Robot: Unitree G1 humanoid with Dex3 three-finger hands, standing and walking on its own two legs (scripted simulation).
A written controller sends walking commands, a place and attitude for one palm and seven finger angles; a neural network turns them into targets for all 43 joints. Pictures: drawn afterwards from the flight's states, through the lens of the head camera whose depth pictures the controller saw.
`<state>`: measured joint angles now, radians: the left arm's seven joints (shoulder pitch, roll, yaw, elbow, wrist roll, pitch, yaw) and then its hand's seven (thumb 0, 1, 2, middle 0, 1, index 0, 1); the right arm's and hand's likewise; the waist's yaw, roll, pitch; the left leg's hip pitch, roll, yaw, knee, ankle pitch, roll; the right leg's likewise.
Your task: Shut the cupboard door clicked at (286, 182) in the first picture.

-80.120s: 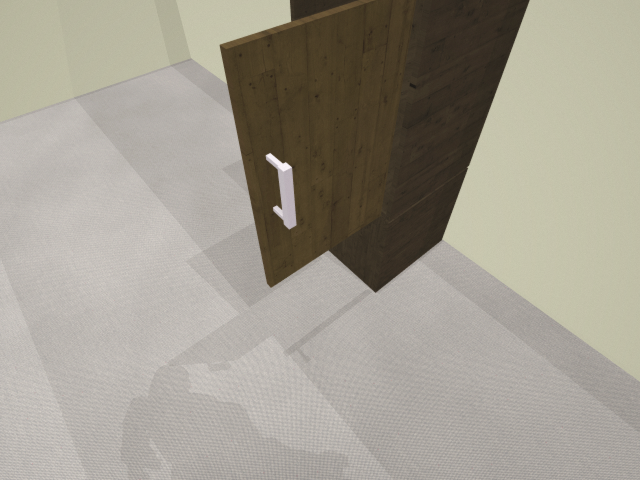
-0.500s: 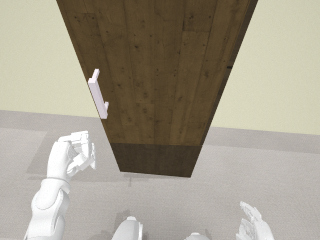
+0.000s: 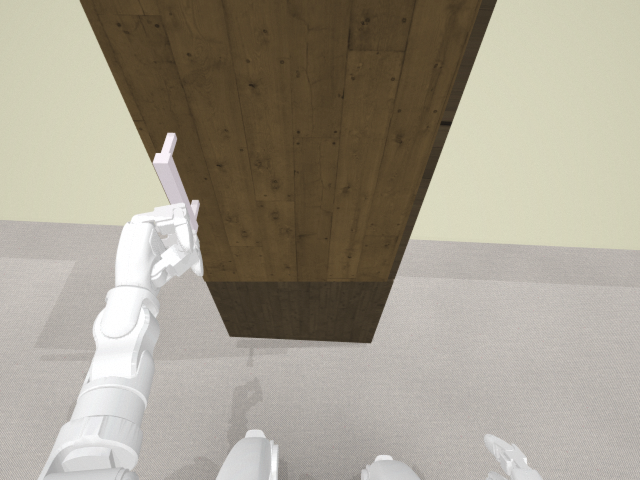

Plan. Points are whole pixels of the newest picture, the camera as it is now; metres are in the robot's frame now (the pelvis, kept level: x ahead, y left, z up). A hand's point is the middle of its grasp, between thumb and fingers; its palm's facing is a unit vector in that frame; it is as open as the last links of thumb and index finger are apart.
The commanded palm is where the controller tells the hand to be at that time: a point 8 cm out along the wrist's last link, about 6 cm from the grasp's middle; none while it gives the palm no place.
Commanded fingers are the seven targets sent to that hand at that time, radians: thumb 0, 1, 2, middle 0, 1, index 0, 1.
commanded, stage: bring the fist close to the handle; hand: left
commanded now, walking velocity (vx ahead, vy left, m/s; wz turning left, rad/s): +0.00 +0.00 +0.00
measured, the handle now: (181, 187) +0.49 +0.21 +0.06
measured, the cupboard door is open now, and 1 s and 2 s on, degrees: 3 0 0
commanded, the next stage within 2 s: push the door shut along its arc in 0.44 s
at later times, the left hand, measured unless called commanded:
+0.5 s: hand (200, 245) +0.39 +0.16 +0.06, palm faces +0.03 -1.00 -0.02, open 3.1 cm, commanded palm +0.36 +0.22 +0.06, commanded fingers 0.00 0.90 0.90 -1.30 -1.50 -1.30 -1.50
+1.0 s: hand (205, 213) +0.44 +0.16 +0.06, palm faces -0.08 -1.00 -0.04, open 3.1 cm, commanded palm +0.43 +0.21 +0.06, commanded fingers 0.00 0.90 0.90 -1.30 -1.50 -1.30 -1.50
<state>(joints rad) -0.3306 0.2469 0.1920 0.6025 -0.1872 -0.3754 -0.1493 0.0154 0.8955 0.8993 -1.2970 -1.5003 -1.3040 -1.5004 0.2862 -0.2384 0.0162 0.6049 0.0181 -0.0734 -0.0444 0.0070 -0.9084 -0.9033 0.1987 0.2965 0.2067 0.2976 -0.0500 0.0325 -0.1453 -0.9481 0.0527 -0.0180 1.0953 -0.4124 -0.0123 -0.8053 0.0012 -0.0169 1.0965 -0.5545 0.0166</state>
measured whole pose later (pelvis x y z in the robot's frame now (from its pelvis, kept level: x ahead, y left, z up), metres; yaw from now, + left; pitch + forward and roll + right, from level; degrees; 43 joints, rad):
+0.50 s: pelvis +0.00 +0.00 +0.00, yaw +0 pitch +16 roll -2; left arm -0.37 0.24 0.22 0.69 -0.17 -0.44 -0.15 0.02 0.90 0.90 -1.30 -1.50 -1.30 -1.50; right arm 0.30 -0.24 0.00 0.62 0.02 -0.03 -0.03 0.01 -0.91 -0.90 0.20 0.30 0.21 0.30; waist -0.06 0.03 -0.15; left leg -0.94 0.06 -0.01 1.08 -0.41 -0.01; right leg -0.81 0.00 -0.01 1.09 -0.55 0.01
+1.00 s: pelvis -0.01 +0.00 -0.01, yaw +0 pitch +18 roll -2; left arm -0.68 0.35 0.26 0.99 -0.16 -0.43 -0.28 0.02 0.90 0.90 -1.32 -1.50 -1.30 -1.50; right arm 0.32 -0.26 0.01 0.65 0.02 -0.02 -0.04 0.00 -0.91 -0.90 0.20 0.30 0.21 0.30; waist -0.08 0.04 -0.15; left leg -1.05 0.06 -0.03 1.14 -0.41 -0.02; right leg -0.91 0.01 -0.02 1.15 -0.56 0.01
